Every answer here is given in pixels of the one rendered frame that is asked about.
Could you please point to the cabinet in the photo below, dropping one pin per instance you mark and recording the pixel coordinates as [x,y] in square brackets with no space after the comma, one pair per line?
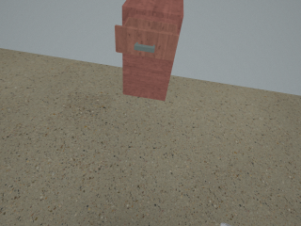
[142,76]

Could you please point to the handle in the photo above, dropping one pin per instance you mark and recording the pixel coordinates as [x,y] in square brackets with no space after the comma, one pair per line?
[144,48]

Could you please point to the drawer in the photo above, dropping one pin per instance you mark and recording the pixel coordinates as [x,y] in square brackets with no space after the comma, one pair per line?
[162,35]

